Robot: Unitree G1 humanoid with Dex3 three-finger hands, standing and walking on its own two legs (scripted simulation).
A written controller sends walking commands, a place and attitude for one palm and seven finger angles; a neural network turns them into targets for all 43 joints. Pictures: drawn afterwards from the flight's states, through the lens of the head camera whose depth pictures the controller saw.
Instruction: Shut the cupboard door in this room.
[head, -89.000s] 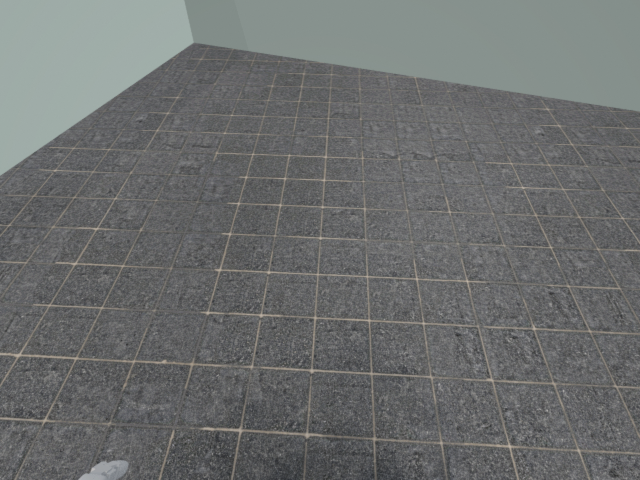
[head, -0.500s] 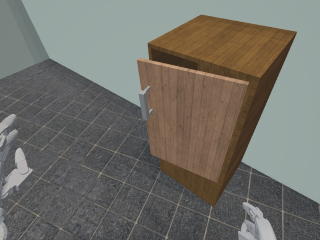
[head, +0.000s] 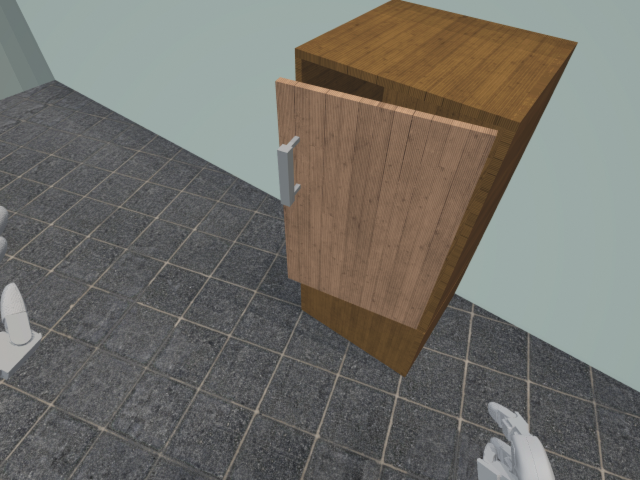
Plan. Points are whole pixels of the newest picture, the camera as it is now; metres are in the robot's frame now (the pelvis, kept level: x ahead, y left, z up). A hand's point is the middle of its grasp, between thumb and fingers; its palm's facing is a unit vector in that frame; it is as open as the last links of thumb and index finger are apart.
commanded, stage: step back with the hand held close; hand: left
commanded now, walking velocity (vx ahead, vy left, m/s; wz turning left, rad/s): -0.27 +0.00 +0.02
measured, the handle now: (291, 171) +0.68 +0.10 -0.02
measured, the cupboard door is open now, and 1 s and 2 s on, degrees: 11 11 11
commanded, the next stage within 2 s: stop stepping back and stand still in 0.70 s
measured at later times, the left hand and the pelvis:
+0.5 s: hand out of the picture +0.12 +0.28 +0.19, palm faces +0.48 -0.75 -0.46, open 7.4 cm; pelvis -0.08 +0.00 -0.01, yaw +4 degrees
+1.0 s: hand out of the picture +0.00 +0.28 +0.18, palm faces +0.42 -0.80 -0.43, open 7.4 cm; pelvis -0.19 +0.02 +0.00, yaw -2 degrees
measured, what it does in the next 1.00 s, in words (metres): walks backwards: right foot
